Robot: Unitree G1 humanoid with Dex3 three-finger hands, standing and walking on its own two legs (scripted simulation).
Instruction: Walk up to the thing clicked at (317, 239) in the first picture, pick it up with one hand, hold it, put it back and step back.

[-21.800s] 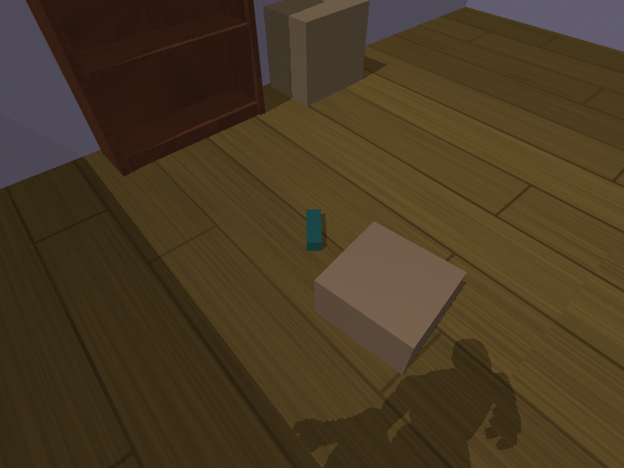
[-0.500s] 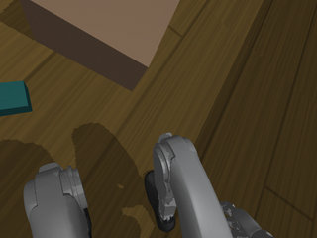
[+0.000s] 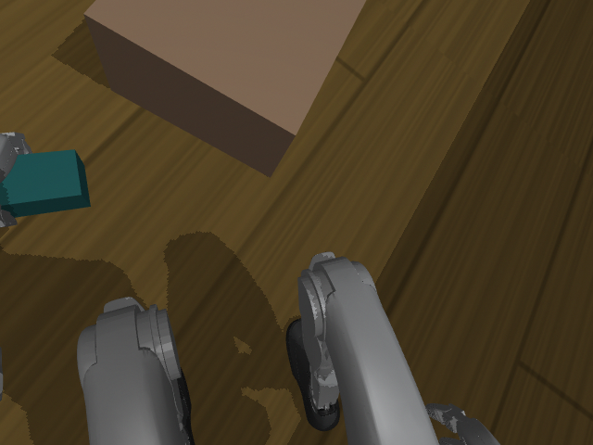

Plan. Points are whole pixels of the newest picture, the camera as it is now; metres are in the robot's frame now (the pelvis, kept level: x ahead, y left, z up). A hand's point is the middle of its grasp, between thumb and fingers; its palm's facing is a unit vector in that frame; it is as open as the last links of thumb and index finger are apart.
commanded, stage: lift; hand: left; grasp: from above
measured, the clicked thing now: out of the picture +0.48 +0.32 -0.17
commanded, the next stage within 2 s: hold in 1.46 s
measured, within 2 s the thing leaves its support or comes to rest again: neither
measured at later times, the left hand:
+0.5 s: hand out of the picture +0.40 +0.32 +0.02, palm faces -0.46 -0.09 -0.89, open 9.7 cm
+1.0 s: hand out of the picture +0.33 +0.27 +0.22, palm faces -0.45 -0.11 -0.88, open 9.7 cm
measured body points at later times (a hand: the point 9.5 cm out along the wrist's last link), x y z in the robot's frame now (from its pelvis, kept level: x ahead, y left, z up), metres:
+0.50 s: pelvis +0.00 +0.00 +0.11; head +0.19 +0.06 +0.52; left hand +0.41 +0.32 +0.07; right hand +0.14 -0.25 -0.01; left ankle +0.08 +0.13 -0.31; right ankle +0.11 -0.14 -0.31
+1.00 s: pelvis +0.03 +0.00 +0.30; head +0.12 +0.01 +0.74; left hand +0.35 +0.28 +0.27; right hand +0.17 -0.25 +0.17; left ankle +0.08 +0.13 -0.31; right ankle +0.11 -0.14 -0.31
